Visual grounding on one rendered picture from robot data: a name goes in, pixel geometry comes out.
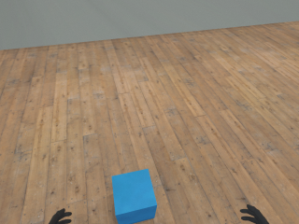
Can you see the left robot hand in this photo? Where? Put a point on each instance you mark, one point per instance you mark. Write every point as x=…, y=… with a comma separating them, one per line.
x=59, y=215

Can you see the carton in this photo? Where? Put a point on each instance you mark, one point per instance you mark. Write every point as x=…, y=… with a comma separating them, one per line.
x=134, y=198

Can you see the right robot hand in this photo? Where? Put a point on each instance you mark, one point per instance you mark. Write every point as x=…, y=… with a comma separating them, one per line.
x=258, y=217

